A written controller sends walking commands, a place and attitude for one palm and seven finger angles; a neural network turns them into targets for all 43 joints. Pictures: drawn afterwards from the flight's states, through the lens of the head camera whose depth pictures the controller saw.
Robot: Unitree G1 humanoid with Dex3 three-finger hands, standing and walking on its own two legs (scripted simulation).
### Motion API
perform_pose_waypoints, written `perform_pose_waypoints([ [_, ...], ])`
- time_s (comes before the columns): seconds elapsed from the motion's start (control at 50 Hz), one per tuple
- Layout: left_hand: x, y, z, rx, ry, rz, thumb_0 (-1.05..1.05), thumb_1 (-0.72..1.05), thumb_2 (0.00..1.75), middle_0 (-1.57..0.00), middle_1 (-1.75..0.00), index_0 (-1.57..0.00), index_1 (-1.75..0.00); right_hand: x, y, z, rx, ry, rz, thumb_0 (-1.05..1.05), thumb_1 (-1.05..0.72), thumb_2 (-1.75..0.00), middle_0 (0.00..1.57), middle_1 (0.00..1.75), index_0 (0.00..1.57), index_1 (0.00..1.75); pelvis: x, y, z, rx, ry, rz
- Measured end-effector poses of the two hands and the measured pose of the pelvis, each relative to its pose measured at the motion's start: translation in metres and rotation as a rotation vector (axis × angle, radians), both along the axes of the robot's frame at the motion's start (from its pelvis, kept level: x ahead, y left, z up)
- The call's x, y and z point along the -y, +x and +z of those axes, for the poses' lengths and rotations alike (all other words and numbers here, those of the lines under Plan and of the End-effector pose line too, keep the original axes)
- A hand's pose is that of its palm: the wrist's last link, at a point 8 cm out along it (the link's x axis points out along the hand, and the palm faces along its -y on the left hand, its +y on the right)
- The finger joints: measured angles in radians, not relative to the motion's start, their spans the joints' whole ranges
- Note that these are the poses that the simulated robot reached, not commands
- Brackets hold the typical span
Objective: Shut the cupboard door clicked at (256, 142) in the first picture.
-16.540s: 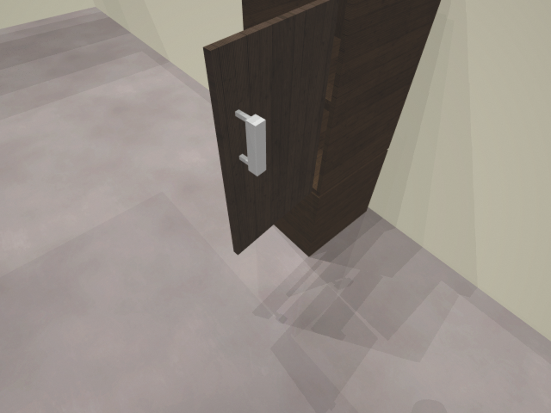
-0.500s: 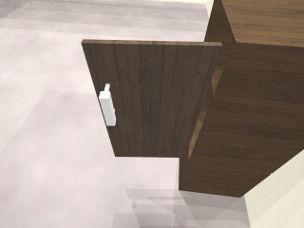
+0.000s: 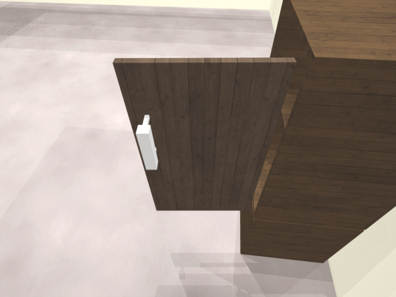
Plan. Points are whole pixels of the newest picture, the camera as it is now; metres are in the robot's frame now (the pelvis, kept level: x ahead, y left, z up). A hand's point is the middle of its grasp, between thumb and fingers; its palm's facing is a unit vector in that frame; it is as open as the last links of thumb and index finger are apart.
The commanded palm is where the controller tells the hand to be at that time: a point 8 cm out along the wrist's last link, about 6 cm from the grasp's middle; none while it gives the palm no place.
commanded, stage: look again from close up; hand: left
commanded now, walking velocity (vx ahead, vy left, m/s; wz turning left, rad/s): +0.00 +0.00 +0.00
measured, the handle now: (149, 142) +0.44 +0.14 +0.06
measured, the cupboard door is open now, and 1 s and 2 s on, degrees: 96 96 96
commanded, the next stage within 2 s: raise the hand and make a fist in 0.10 s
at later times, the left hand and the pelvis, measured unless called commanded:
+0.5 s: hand (124, 266) +0.18 +0.15 -0.01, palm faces +0.06 -1.00 -0.04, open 6.8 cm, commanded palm +0.11 +0.22 -0.04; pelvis -0.02 -0.04 -0.06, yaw +2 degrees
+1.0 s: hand (113, 271) +0.17 +0.17 +0.00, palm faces +0.05 -1.00 -0.03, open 4.3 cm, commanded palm +0.13 +0.22 +0.00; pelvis -0.03 -0.04 -0.07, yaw +2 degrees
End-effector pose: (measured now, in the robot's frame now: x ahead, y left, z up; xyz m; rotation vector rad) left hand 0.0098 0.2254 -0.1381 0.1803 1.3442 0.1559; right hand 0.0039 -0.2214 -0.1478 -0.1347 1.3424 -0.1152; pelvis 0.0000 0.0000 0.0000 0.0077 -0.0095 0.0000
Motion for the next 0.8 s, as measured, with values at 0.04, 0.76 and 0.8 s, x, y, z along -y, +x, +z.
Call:
perform_pose_waypoints([
  [0.04, 0.001, 0.000, -0.001, -0.008, -0.004, 0.001, 0.00, 0.91, 0.90, -0.20, -0.30, -0.20, -0.30, 0.002, 0.004, 0.002, 0.002, -0.007, 0.003, 0.02, -0.93, -0.90, 0.20, 0.30, 0.20, 0.30, 0.001, 0.002, 0.001, -0.001, 0.001, -0.001],
  [0.76, 0.008, 0.094, 0.115, 1.385, -0.053, -0.098, 0.02, 0.90, 0.90, -0.54, -0.67, -0.54, -0.67, 0.043, 0.187, 0.013, 0.869, -0.077, 0.248, 0.02, -0.91, -0.90, 0.20, 0.30, 0.20, 0.30, 0.054, -0.041, -0.095, -0.219, -0.050, 0.073],
  [0.8, 0.012, 0.109, 0.120, 1.387, -0.098, -0.142, 0.02, 0.90, 0.90, -0.58, -0.71, -0.57, -0.71, 0.037, 0.176, 0.005, 0.828, -0.057, 0.227, 0.02, -0.91, -0.90, 0.20, 0.30, 0.21, 0.30, 0.053, -0.042, -0.093, -0.217, -0.054, 0.072],
])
